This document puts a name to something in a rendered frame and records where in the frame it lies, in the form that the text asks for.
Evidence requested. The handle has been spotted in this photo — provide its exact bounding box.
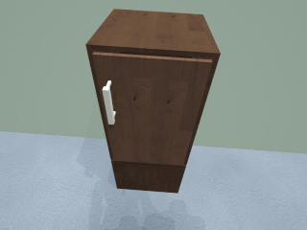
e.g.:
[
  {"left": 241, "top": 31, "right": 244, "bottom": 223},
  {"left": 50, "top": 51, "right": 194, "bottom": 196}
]
[{"left": 102, "top": 80, "right": 116, "bottom": 125}]

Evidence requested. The cupboard door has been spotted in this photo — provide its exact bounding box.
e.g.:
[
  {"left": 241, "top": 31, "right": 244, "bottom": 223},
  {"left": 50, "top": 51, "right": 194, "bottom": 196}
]
[{"left": 92, "top": 52, "right": 213, "bottom": 166}]

